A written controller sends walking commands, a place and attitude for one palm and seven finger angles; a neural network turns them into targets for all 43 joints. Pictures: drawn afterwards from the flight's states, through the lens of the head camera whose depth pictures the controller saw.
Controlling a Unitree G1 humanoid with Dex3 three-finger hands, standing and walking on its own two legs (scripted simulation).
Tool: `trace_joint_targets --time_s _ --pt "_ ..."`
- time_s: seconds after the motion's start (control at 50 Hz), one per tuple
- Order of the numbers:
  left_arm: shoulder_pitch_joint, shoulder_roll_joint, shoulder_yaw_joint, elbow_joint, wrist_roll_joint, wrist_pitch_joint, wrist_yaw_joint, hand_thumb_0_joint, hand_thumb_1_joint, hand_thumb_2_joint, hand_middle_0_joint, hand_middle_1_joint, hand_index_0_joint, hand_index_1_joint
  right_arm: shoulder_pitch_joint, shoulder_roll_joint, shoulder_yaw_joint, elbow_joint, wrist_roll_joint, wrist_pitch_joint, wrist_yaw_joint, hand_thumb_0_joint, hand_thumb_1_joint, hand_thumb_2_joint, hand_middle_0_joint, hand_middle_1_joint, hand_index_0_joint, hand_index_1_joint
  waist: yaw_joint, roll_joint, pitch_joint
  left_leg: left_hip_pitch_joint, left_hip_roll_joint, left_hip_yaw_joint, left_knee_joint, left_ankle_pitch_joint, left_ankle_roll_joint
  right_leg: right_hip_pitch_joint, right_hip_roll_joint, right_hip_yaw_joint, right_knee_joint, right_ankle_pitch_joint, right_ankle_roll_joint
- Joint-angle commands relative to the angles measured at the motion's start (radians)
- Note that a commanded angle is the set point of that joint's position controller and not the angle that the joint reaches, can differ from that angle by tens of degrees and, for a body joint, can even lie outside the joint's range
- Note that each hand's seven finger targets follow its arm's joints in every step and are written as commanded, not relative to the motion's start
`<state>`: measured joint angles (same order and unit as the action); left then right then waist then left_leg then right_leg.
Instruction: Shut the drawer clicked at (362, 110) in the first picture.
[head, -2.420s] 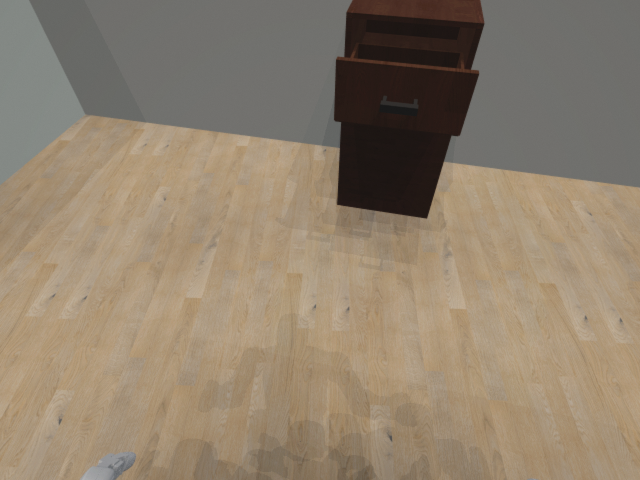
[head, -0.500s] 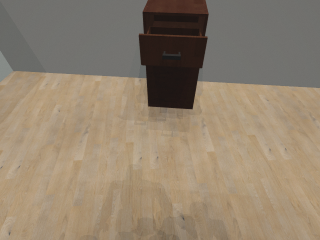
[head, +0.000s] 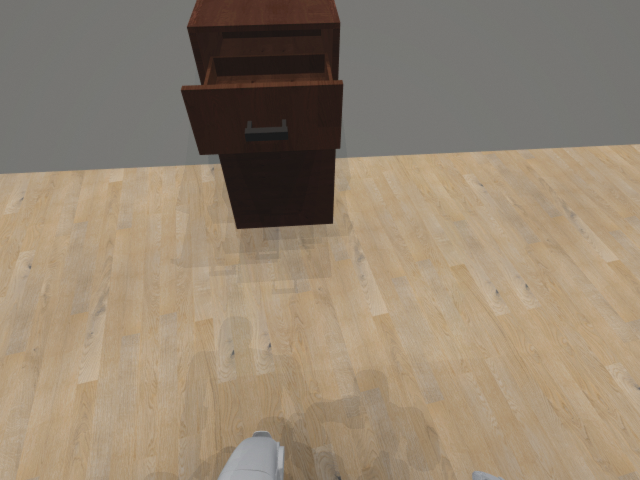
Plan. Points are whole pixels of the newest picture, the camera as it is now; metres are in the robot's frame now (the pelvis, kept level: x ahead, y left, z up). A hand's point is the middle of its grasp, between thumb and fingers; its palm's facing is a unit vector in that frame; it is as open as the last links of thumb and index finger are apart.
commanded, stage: walk to a spot facing it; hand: left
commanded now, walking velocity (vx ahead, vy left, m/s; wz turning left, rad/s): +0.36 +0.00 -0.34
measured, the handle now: (266, 128) +0.85 +0.23 -0.06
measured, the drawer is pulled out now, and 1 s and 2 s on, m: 0.30 0.30 0.30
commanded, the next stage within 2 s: turn to face it in 0.72 s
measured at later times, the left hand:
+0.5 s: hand (213, 347) +0.34 +0.23 -0.17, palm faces -0.21 -0.96 -0.17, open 7.4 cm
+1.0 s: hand (289, 285) +0.48 +0.12 -0.16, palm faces -0.43 -0.87 -0.23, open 7.4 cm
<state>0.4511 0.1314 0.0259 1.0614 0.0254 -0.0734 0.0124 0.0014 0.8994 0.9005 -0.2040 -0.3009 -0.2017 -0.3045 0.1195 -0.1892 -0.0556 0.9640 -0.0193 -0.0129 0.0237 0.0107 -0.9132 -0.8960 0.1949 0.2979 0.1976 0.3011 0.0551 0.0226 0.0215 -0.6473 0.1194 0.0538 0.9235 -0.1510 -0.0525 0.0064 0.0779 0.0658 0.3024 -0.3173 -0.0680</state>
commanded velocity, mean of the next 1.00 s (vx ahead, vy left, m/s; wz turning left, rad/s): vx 0.10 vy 0.00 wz -0.33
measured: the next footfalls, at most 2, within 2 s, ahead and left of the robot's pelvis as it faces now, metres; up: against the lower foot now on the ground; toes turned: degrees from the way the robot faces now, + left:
left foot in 0.14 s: +0.22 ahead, +0.14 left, +0.00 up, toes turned +3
right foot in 0.72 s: +0.34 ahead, -0.09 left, +0.00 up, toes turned -29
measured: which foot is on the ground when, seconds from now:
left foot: up 0.00-0.12, down 0.14-0.72, up 0.74-1.00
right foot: down 0.00-0.14, up 0.16-0.70, down 0.72-1.00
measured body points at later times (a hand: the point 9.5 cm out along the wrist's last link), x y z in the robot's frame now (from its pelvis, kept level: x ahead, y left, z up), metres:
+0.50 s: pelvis +0.21 +0.07 +0.00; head +0.23 +0.08 +0.45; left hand +0.35 +0.28 -0.15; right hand +0.11 -0.16 -0.14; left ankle +0.18 +0.14 -0.74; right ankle +0.26 -0.10 -0.65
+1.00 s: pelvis +0.31 +0.00 -0.01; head +0.33 -0.02 +0.44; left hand +0.50 +0.16 -0.14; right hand +0.27 -0.25 -0.16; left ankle +0.38 +0.14 -0.68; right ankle +0.31 -0.07 -0.74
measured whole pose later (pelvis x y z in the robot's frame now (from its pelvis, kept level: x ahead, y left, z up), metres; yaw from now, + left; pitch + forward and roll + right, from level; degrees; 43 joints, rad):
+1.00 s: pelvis +0.31 +0.00 -0.01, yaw -26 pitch +0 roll +0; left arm 0.16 0.16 0.04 0.95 0.02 0.01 0.02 0.00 0.90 0.90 -0.20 -0.30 -0.20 -0.30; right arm 0.18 -0.18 -0.04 0.94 -0.01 0.01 -0.02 0.01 -0.91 -0.90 0.20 0.30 0.20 0.30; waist -0.03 0.02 0.05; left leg -0.48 0.11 0.02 1.00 -0.37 -0.05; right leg -0.29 0.05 -0.08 0.50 -0.21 -0.09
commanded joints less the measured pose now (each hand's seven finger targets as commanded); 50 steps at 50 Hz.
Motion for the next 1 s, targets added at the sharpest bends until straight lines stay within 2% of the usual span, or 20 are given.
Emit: trace_joint_targets --time_s 0.0,0.04,0.08,0.1,0.12,0.14,0.16,0.18,0.24,0.38,0.54,0.62,0.64,0.66,0.68,0.7,0.72,0.78,0.86,0.98 --pt "0.098 0.180 0.042 -0.018 0.005 -0.007 0.023 0.000 0.900 0.900 -0.200 -0.300 -0.200 -0.300 -0.155 -0.036 0.000 -0.128 0.003 -0.046 0.006 0.000 -0.900 -0.900 0.200 0.300 0.200 0.300 0.015 -0.159 0.081 0.003 -0.041 0.037 -0.188 -0.041 0.026 0.028 -0.260 0.172 -0.019 0.627 -0.102" --pt "0.065 0.201 0.049 -0.023 0.002 -0.007 0.022 0.000 0.900 0.900 -0.200 -0.300 -0.200 -0.300 -0.072 -0.052 -0.004 -0.107 0.005 -0.055 -0.004 0.000 -0.900 -0.900 0.200 0.300 0.200 0.300 -0.030 -0.152 0.037 0.199 -0.092 0.068 -0.283 -0.060 0.051 -0.012 -0.251 0.157 0.078 0.805 -0.088" --pt "0.025 0.204 0.059 -0.037 -0.007 -0.010 0.019 0.000 0.900 0.900 -0.200 -0.300 -0.200 -0.300 0.227 -0.117 -0.023 -0.016 -0.003 -0.063 -0.028 0.000 -0.900 -0.900 0.200 0.300 0.200 0.300 -0.157 -0.107 -0.092 0.624 -0.079 0.025 -0.393 0.047 0.078 -0.193 -0.187 0.119 0.378 0.730 -0.041" --pt "0.059 0.158 0.062 -0.050 -0.020 -0.007 0.006 0.000 0.900 0.900 -0.200 -0.300 -0.200 -0.300 0.370 -0.231 -0.050 0.016 -0.016 -0.067 -0.040 0.000 -0.900 -0.900 0.200 0.300 0.200 0.300 -0.190 0.098 -0.233 0.876 0.160 -0.254 -0.415 0.075 0.147 -0.385 -0.067 0.021 0.666 0.338 0.001" --pt "0.075 0.119 0.053 -0.068 -0.025 -0.008 -0.004 0.000 0.900 0.900 -0.200 -0.300 -0.200 -0.300 0.429 -0.290 -0.055 0.029 -0.011 -0.065 -0.040 0.000 -0.900 -0.900 0.200 0.300 0.200 0.300 -0.167 0.281 -0.278 0.928 0.392 -0.575 -0.582 0.087 0.230 -0.561 0.015 -0.028 0.992 -0.225 0.025" --pt "0.007 0.148 0.057 -0.081 -0.016 -0.005 -0.001 0.000 0.900 0.900 -0.200 -0.300 -0.200 -0.300 0.353 -0.245 -0.041 0.013 -0.001 -0.057 -0.041 0.000 -0.900 -0.900 0.200 0.300 0.200 0.300 -0.148 0.148 -0.172 0.782 0.403 -0.585 -0.648 -0.024 0.262 -0.598 -0.062 0.025 1.083 -0.201 0.009" --pt "-0.036 0.131 0.052 -0.094 -0.014 0.005 -0.005 0.000 0.900 0.900 -0.200 -0.300 -0.200 -0.300 0.265 -0.195 -0.032 -0.007 0.001 -0.059 -0.045 0.000 -0.900 -0.900 0.200 0.300 0.200 0.300 -0.111 0.123 -0.063 0.646 0.378 -0.521 -0.685 -0.132 0.252 -0.646 -0.103 0.008 1.124 -0.128 0.021" --pt "-0.074 0.130 0.059 -0.088 -0.002 0.014 -0.017 0.000 0.900 0.900 -0.200 -0.300 -0.200 -0.300 0.206 -0.125 -0.016 -0.017 0.000 -0.069 -0.045 0.000 -0.900 -0.900 0.200 0.300 0.200 0.300 -0.088 0.084 0.012 0.532 0.321 -0.392 -0.701 -0.141 0.208 -0.645 -0.143 0.001 1.108 -0.041 0.029" --pt "-0.037 0.074 0.059 -0.075 0.009 0.061 -0.038 0.000 0.900 0.900 -0.200 -0.300 -0.200 -0.300 0.185 -0.052 0.004 0.000 -0.001 -0.089 -0.049 0.000 -0.900 -0.900 0.200 0.300 0.200 0.300 -0.022 0.090 0.048 0.386 0.207 -0.094 -0.706 0.049 0.122 -0.558 -0.164 -0.032 1.023 0.071 0.049" --pt "-0.139 0.074 0.069 -0.126 0.012 0.101 -0.050 0.000 0.900 0.900 -0.200 -0.300 -0.200 -0.300 0.258 -0.063 0.005 0.026 0.010 -0.092 -0.057 0.000 -0.900 -0.900 0.200 0.300 0.200 0.300 -0.016 0.080 0.068 0.491 0.184 0.095 -0.696 0.338 0.113 -0.724 -0.182 -0.075 0.921 0.221 0.093" --pt "-0.378 0.071 0.047 -0.198 0.002 0.100 -0.052 0.000 0.900 0.900 -0.200 -0.300 -0.200 -0.300 0.355 -0.112 -0.006 0.058 -0.007 -0.054 -0.060 0.000 -0.900 -0.900 0.200 0.300 0.200 0.300 -0.106 0.089 0.077 0.646 0.212 0.196 -0.566 0.595 0.168 -0.646 -0.142 -0.193 0.522 0.125 0.079" --pt "-0.347 0.103 0.051 -0.208 0.002 0.088 -0.044 0.000 0.900 0.900 -0.200 -0.300 -0.200 -0.300 0.331 -0.138 -0.021 0.046 -0.005 -0.036 -0.058 0.000 -0.900 -0.900 0.200 0.300 0.200 0.300 -0.078 0.111 0.019 0.694 0.248 0.226 -0.424 0.763 0.161 -0.515 -0.097 -0.219 0.416 0.045 0.039" --pt "-0.285 0.117 0.056 -0.199 0.004 0.079 -0.041 0.000 0.900 0.900 -0.200 -0.300 -0.200 -0.300 0.314 -0.153 -0.027 0.037 -0.003 -0.033 -0.056 0.000 -0.900 -0.900 0.200 0.300 0.200 0.300 -0.044 0.126 -0.026 0.698 0.243 0.242 -0.321 0.796 0.143 -0.427 -0.077 -0.227 0.356 0.051 0.029" --pt "-0.204 0.158 0.065 -0.177 0.008 0.065 -0.037 0.000 0.900 0.900 -0.200 -0.300 -0.200 -0.300 0.316 -0.154 -0.030 0.025 0.003 -0.029 -0.050 0.000 -0.900 -0.900 0.200 0.300 0.200 0.300 -0.007 0.064 -0.085 0.613 0.228 0.247 -0.155 0.735 0.107 -0.248 -0.064 -0.225 0.261 0.133 0.020" --pt "-0.086 0.237 0.084 -0.148 0.011 0.048 -0.028 0.000 0.900 0.900 -0.200 -0.300 -0.200 -0.300 0.316 -0.138 -0.025 0.002 0.016 -0.025 -0.040 0.000 -0.900 -0.900 0.200 0.300 0.200 0.300 0.051 -0.085 -0.196 0.389 0.170 0.266 0.128 0.401 0.050 0.044 -0.213 -0.051 0.215 0.479 -0.044" --pt "-0.019 0.338 0.106 -0.135 -0.006 0.040 -0.013 0.000 0.900 0.900 -0.200 -0.300 -0.200 -0.300 0.316 -0.071 -0.015 -0.042 0.023 -0.025 -0.040 0.000 -0.900 -0.900 0.200 0.300 0.200 0.300 0.044 -0.278 -0.305 0.075 -0.038 0.208 0.484 -0.478 -0.027 0.249 -0.508 0.406 0.212 1.081 -0.202" --pt "-0.015 0.347 0.108 -0.140 -0.026 0.055 0.005 0.000 0.900 0.900 -0.200 -0.300 -0.200 -0.300 0.239 -0.098 -0.013 -0.070 0.022 -0.018 -0.057 0.000 -0.900 -0.900 0.200 0.300 0.200 0.300 0.060 -0.190 -0.329 0.068 -0.015 0.008 0.512 -0.497 -0.006 0.218 -0.507 0.343 0.186 1.103 -0.253" --pt "-0.228 0.249 0.082 -0.199 -0.023 0.069 0.020 0.000 0.900 0.900 -0.200 -0.300 -0.200 -0.300 0.157 -0.078 -0.013 -0.068 0.006 0.013 -0.049 0.000 -0.900 -0.900 0.200 0.300 0.200 0.300 -0.032 -0.052 -0.103 0.093 0.049 -0.038 0.412 -0.297 -0.014 -0.138 -0.368 0.200 0.080 0.664 -0.155" --pt "-0.291 0.192 0.061 -0.195 -0.002 0.055 0.028 0.000 0.900 0.900 -0.200 -0.300 -0.200 -0.300 0.287 -0.037 0.000 0.001 -0.004 0.044 -0.051 0.000 -0.900 -0.900 0.200 0.300 0.200 0.300 -0.116 -0.075 -0.111 0.208 0.009 -0.032 0.278 -0.223 -0.009 -0.286 -0.302 0.054 0.041 0.574 -0.116" --pt "-0.239 0.171 0.042 -0.150 0.003 0.053 0.019 0.000 0.900 0.900 -0.200 -0.300 -0.200 -0.300 0.188 -0.010 0.020 -0.005 0.008 0.026 -0.039 0.000 -0.900 -0.900 0.200 0.300 0.200 0.300 -0.064 -0.150 -0.074 0.293 -0.043 0.000 -0.108 -0.224 0.010 -0.241 -0.287 -0.006 0.012 0.349 -0.105"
